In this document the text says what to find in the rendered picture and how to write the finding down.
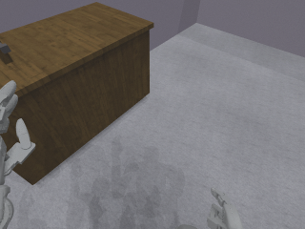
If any robot right hand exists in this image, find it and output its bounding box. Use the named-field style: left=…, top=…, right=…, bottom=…
left=207, top=187, right=244, bottom=229

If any tap lever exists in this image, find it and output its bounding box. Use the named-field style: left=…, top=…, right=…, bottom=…
left=0, top=42, right=11, bottom=53

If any counter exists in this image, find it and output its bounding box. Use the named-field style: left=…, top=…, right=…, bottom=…
left=0, top=2, right=154, bottom=185

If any robot left hand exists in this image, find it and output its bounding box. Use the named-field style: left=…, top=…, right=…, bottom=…
left=0, top=80, right=36, bottom=185

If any left robot forearm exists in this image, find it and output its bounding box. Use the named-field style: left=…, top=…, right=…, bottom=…
left=0, top=184, right=14, bottom=229

